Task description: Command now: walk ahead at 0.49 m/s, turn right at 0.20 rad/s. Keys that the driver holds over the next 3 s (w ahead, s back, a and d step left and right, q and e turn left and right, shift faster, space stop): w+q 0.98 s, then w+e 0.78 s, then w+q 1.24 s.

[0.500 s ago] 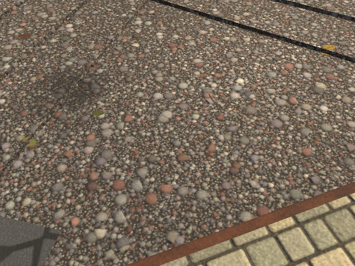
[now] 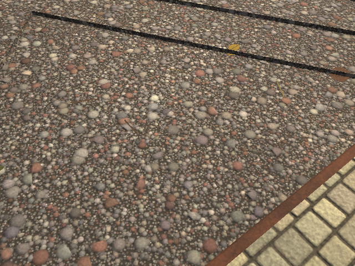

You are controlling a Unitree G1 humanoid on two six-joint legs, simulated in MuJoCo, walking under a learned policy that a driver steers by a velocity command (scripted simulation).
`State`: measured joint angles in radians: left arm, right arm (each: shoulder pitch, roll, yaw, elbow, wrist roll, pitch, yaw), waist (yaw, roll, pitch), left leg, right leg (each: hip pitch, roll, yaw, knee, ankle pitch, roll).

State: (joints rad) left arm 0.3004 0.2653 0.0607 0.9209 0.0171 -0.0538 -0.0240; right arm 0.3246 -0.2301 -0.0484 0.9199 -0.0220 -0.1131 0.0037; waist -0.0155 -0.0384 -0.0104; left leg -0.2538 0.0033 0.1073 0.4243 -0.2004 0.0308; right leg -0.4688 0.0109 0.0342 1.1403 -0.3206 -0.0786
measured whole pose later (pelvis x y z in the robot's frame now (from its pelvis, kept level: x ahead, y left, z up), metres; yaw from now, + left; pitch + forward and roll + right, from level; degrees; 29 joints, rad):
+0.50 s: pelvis +0.23 -0.04 +0.01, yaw +11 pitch +1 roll +0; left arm 0.36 0.19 0.05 0.92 0.08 -0.13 0.02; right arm 0.26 -0.24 -0.07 0.91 -0.04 -0.07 0.04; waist 0.02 0.04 0.01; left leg -0.59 0.06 -0.05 1.05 -0.14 0.07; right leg -0.13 0.01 -0.19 0.32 -0.20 -0.07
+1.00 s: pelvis +0.48 +0.12 -0.16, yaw +29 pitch +3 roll -4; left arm 0.60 0.17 0.00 1.09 -0.02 -0.07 0.05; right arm 0.06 -0.20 -0.03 0.83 0.01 -0.05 0.08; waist 0.12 0.05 0.05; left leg -0.40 0.07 0.05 0.41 0.14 0.10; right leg -0.06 -0.14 -0.24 1.46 -0.79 0.06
